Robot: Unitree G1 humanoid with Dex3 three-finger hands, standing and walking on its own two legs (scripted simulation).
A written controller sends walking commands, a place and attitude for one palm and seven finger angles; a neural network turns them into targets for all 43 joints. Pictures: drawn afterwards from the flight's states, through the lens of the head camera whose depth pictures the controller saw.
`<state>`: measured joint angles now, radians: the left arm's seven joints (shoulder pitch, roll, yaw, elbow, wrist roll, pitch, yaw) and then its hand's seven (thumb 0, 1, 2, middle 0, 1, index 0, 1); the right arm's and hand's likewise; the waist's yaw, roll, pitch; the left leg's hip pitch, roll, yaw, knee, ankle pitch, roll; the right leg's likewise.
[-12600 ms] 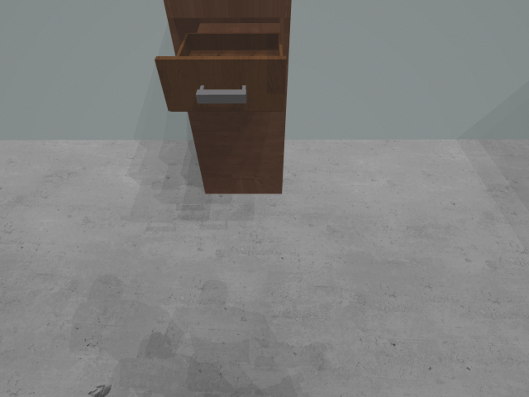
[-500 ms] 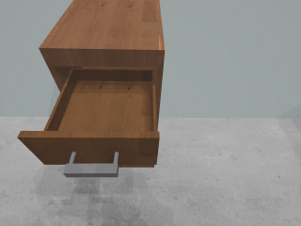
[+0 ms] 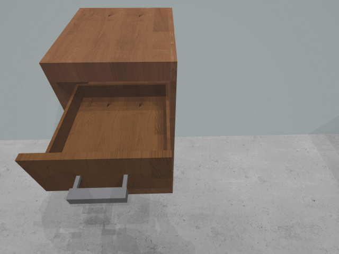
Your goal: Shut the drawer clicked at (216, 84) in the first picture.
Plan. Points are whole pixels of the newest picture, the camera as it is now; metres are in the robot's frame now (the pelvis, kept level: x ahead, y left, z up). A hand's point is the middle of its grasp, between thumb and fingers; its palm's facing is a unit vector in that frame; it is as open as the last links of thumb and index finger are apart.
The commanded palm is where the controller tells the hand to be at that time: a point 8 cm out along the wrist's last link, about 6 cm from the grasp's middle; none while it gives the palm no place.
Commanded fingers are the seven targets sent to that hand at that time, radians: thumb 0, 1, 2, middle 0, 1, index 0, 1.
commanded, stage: look again from close up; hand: left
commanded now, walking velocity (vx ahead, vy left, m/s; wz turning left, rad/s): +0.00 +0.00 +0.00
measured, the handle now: (100, 187) +0.27 +0.19 +0.00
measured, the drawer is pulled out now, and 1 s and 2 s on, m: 0.29 0.27 0.27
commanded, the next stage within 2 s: raise the hand and make a fist in 0.24 s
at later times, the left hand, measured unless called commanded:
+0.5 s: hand out of the picture +0.13 +0.18 -0.07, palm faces +0.28 -0.93 -0.24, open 7.0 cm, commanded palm +0.08 +0.20 -0.05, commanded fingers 0.00 0.90 0.90 -0.38 -0.50 -0.38 -0.50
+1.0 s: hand out of the picture +0.13 +0.14 -0.01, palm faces +0.04 -1.00 -0.02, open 4.7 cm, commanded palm +0.09 +0.21 +0.00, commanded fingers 0.00 0.90 0.90 -0.88 -1.04 -0.88 -1.04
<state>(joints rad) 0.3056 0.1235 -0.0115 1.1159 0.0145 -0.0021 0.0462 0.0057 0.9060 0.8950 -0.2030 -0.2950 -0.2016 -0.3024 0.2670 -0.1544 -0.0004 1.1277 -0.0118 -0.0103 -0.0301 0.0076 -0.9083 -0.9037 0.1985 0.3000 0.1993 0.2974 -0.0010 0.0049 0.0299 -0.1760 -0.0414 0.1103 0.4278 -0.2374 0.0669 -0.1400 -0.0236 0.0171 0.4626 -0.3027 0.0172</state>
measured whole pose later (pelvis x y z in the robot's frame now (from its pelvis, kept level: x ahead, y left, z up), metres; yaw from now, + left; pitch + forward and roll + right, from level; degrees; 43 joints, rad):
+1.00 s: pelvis -0.04 -0.06 -0.07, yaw +5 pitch +9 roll -1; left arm 0.47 0.23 0.15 -0.05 -0.31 -0.31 -0.36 0.02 0.90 0.90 -0.69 -0.83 -0.68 -0.83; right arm 0.18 -0.19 0.04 0.55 0.04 -0.23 -0.07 0.01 -0.90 -0.90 0.20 0.30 0.20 0.30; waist 0.03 0.04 -0.12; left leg -0.77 0.02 -0.04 1.03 -0.43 -0.01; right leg -0.66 0.03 -0.13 1.01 -0.52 -0.07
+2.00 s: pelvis -0.02 -0.02 -0.03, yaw +4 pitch +2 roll -1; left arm 0.77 0.21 0.08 -0.55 -0.24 -0.11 -0.16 0.02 0.90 0.90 -1.40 -1.59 -1.40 -1.60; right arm 0.26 -0.22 0.05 0.53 0.06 -0.27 -0.05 0.02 -0.90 -0.90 0.20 0.30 0.20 0.30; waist 0.04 0.06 -0.11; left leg -0.47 0.00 0.01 0.81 -0.38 0.03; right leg -0.37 0.01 -0.08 0.77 -0.44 -0.02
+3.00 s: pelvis -0.02 -0.03 -0.04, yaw +5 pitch +7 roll -1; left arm 0.57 0.19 0.12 -0.19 -0.26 -0.31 -0.23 0.02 0.90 0.90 -1.40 -1.60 -1.40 -1.60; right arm 0.23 -0.23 0.01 0.59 0.03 -0.30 -0.04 0.02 -0.90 -0.90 0.20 0.30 0.20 0.30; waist 0.01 0.04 -0.09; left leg -0.60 0.00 0.01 0.86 -0.38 0.02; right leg -0.50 0.01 -0.09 0.83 -0.46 -0.03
